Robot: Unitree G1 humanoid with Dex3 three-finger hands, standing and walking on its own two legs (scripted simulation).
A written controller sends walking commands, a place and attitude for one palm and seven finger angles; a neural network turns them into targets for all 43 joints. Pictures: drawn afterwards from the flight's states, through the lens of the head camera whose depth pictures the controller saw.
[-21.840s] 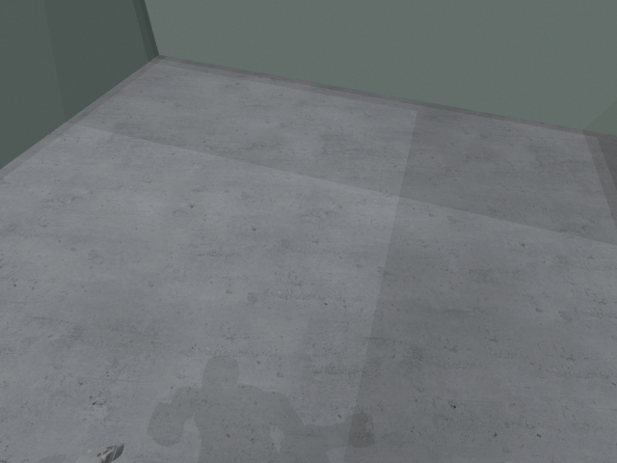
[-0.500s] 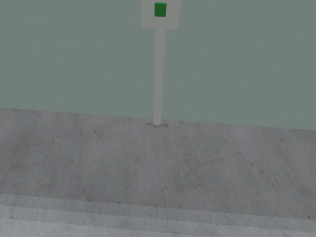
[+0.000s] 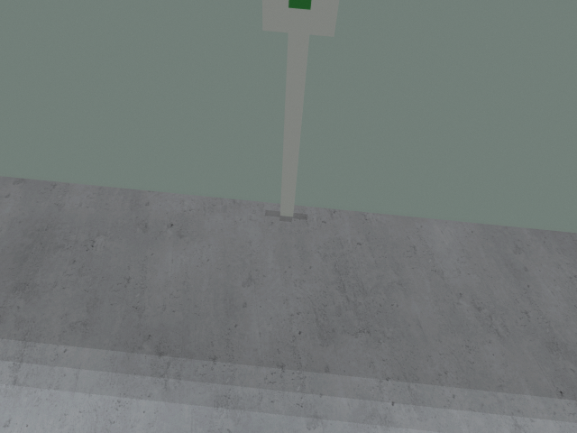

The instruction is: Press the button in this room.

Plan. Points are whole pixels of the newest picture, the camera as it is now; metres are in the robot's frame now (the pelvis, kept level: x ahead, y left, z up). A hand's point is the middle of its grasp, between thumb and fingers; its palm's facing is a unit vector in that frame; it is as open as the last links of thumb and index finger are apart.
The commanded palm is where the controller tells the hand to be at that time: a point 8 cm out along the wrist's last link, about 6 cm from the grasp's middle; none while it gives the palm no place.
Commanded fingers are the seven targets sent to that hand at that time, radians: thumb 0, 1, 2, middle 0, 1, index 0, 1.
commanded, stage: stand and wait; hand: left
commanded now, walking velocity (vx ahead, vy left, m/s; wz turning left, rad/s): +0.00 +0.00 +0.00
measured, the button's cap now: out of the picture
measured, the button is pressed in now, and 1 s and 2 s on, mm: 0 0 0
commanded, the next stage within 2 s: look at it before walking up in 0.16 s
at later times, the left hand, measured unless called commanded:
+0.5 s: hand out of the picture -0.03 +0.16 -0.17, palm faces +0.03 -0.98 -0.20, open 7.4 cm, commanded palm none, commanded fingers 0.00 0.90 0.90 -0.20 -0.30 -0.20 -0.30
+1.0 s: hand out of the picture -0.07 +0.15 -0.17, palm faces +0.04 -0.98 -0.19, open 7.4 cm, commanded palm none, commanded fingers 0.00 0.90 0.90 -0.20 -0.30 -0.20 -0.30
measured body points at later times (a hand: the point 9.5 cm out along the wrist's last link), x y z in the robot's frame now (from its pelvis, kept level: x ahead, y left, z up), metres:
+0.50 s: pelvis -0.02 -0.01 +0.01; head -0.01 -0.01 +0.46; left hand -0.03 +0.21 -0.15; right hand -0.03 -0.23 -0.15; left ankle -0.02 +0.11 -0.73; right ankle -0.10 -0.11 -0.73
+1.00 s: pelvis -0.04 -0.02 +0.01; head -0.03 -0.02 +0.46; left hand -0.07 +0.20 -0.15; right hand -0.03 -0.26 -0.15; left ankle -0.02 +0.11 -0.73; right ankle -0.10 -0.11 -0.73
